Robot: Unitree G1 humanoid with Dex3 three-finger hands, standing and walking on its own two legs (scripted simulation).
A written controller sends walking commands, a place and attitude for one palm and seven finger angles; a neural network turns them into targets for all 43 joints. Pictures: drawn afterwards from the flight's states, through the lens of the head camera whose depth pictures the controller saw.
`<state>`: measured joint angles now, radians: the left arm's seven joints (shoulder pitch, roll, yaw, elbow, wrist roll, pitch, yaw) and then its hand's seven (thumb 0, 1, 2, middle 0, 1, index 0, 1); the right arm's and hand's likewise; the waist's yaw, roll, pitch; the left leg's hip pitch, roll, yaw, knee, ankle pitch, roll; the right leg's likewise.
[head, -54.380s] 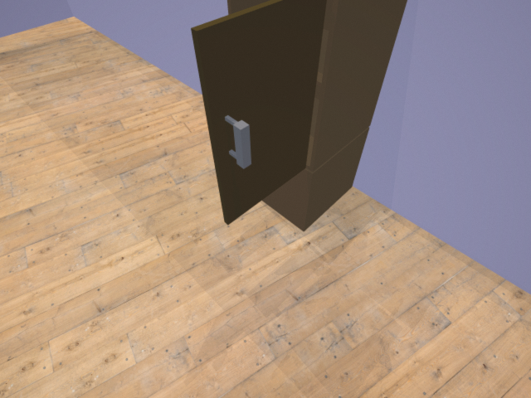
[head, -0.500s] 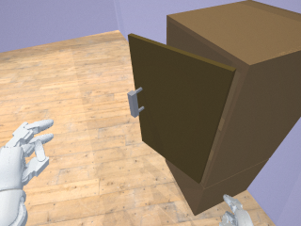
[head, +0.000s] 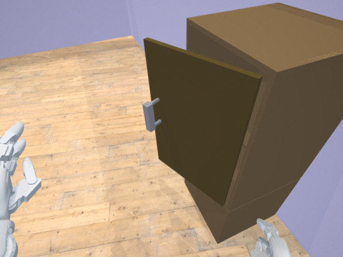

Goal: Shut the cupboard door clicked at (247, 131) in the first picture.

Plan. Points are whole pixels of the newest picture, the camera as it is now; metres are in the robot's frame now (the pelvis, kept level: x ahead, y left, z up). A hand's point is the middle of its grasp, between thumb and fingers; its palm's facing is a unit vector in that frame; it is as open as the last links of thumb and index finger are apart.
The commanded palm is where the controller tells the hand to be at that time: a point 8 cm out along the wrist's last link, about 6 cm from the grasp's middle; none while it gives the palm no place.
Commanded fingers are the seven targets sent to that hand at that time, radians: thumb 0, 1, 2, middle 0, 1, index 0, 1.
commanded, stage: step back with the hand held close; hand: left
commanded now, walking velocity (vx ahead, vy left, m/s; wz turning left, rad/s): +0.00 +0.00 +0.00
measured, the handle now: (153, 114) +0.60 +0.15 -0.02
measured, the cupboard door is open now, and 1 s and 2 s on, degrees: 24 24 24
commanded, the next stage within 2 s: stop stepping back and stand still in 1.62 s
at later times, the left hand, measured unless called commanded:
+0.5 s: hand (19, 195) +0.16 +0.29 +0.16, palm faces +0.42 -0.76 -0.49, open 7.4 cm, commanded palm +0.10 +0.32 +0.17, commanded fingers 0.00 0.90 0.90 -0.20 -0.30 -0.20 -0.30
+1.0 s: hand out of the picture +0.10 +0.28 +0.16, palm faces +0.48 -0.74 -0.47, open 7.4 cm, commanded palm +0.03 +0.31 +0.17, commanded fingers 0.00 0.90 0.90 -0.20 -0.30 -0.20 -0.30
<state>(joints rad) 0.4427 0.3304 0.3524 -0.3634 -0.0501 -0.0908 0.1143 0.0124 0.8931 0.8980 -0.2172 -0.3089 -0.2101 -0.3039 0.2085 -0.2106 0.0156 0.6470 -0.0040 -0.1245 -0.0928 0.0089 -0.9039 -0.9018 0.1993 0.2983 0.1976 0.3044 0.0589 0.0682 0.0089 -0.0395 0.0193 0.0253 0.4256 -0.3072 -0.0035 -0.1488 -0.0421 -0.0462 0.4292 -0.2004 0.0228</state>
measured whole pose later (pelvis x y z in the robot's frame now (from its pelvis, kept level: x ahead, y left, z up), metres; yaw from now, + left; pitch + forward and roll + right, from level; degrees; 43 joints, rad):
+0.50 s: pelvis -0.04 +0.02 -0.01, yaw -1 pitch +0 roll +0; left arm 0.54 0.43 0.44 -0.46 -0.05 -0.16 0.14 0.01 0.89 0.90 -0.22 -0.31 -0.21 -0.30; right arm 0.19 -0.23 -0.01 0.55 0.00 0.01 -0.10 0.01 -0.90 -0.90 0.20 0.30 0.20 0.30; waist 0.00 0.00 0.00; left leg -0.27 -0.01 0.05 0.58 -0.32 0.03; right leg -0.36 -0.07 -0.01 0.53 -0.17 0.05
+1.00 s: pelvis -0.10 +0.01 -0.02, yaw +2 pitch +0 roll -1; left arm 0.50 0.43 0.46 -0.48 -0.01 -0.25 0.17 0.01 0.89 0.90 -0.22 -0.31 -0.21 -0.30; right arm 0.26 -0.23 0.00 0.58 0.00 -0.07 -0.09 0.01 -0.90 -0.90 0.20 0.30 0.20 0.30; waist -0.03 -0.01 -0.01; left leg -0.43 0.01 0.01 0.70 -0.27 0.03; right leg -0.47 -0.03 0.00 0.59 -0.13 0.03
